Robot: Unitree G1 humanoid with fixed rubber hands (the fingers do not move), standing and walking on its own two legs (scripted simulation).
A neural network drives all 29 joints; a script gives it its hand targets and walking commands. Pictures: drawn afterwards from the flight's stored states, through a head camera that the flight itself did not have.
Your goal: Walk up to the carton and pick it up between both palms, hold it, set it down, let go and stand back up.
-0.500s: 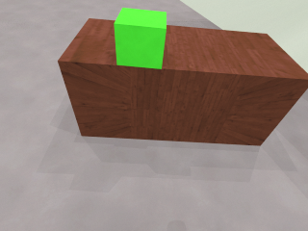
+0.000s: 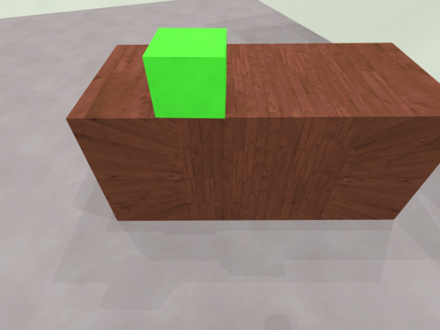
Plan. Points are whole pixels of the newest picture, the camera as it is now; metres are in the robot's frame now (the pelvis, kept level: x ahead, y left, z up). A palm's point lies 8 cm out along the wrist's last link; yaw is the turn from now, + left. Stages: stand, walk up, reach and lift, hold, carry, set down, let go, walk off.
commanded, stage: walk up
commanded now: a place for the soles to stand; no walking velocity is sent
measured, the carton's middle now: (191, 72) +0.99 +0.11 +0.02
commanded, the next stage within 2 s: none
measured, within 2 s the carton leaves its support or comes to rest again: neither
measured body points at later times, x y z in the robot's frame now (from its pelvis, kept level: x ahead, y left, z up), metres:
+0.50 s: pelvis +0.13 +0.08 +0.01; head +0.14 +0.11 +0.46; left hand +0.21 +0.38 -0.12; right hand +0.16 -0.25 -0.08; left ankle +0.15 +0.18 -0.72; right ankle +0.13 -0.05 -0.66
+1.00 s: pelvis +0.24 +0.04 +0.01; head +0.24 +0.02 +0.45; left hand +0.33 +0.34 -0.09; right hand +0.30 -0.28 -0.11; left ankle +0.25 +0.19 -0.66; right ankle +0.28 -0.05 -0.72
